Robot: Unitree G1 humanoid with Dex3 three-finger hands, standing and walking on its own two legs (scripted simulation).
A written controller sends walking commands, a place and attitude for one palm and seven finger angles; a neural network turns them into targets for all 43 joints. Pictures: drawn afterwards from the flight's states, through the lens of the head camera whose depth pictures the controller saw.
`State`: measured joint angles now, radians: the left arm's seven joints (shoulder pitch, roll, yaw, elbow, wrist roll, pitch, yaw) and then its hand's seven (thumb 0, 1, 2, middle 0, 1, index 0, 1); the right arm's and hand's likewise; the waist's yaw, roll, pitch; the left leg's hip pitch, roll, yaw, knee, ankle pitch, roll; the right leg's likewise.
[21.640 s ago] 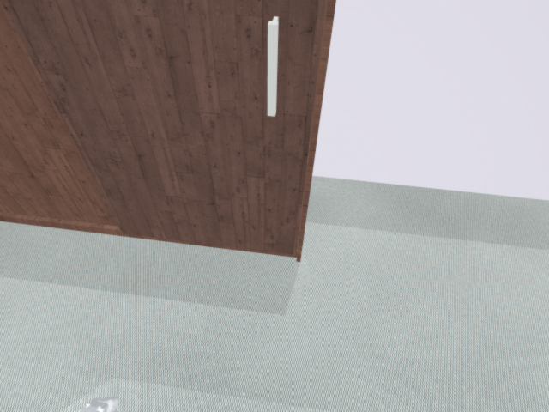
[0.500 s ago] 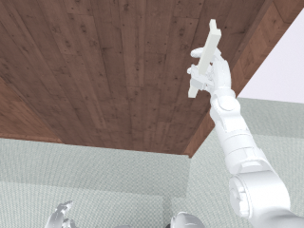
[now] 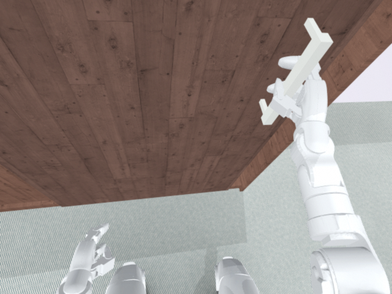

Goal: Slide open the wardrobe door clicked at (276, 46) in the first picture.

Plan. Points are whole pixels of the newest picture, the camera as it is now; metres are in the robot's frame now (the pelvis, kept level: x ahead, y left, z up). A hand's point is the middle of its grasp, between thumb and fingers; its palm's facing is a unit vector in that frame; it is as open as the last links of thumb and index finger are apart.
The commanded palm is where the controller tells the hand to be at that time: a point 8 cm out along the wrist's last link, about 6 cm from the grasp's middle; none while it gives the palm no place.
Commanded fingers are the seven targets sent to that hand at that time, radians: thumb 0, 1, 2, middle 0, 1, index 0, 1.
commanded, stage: step sideways, sliding the door along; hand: right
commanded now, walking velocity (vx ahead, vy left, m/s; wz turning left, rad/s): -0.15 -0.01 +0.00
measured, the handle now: (285, 80) +0.48 -0.17 +0.13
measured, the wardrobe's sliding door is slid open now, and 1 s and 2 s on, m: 0.08 0.49 0.69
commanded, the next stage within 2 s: stop walking and hold the door there in 1.96 s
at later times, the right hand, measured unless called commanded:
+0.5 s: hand (181, 103) +0.41 +0.03 +0.13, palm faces +0.06 +0.99 -0.10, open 6.1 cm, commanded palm +0.38 +0.06 +0.13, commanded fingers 0.00 -0.90 -0.90 0.45 1.40 0.45 1.40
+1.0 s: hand (46, 108) +0.38 +0.24 +0.13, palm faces -0.42 +0.87 -0.24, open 6.5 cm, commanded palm +0.39 +0.20 +0.13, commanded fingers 0.00 -0.90 -0.90 0.45 1.40 0.45 1.40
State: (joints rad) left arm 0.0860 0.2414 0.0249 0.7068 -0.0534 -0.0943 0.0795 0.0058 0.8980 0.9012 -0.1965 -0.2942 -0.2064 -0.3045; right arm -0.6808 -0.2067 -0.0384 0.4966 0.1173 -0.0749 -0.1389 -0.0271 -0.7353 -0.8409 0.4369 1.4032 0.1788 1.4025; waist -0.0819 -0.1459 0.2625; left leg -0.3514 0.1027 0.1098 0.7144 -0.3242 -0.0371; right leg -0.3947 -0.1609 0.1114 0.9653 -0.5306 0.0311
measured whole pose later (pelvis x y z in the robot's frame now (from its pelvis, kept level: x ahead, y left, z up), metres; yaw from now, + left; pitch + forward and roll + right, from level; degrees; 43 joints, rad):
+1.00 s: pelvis +0.04 +0.22 +0.01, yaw +8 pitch -3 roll +0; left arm 0.15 0.12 -0.01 0.57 -0.03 -0.04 0.02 0.01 0.90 0.90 -0.20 -0.30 -0.20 -0.30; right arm -0.33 -0.15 0.24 0.16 0.01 -0.15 0.00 -0.03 -0.59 -0.74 0.50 1.38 0.32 1.40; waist 0.00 -0.05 0.16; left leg -0.34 0.02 0.05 0.60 -0.19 -0.02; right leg -0.15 -0.28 -0.22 0.61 -0.34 0.14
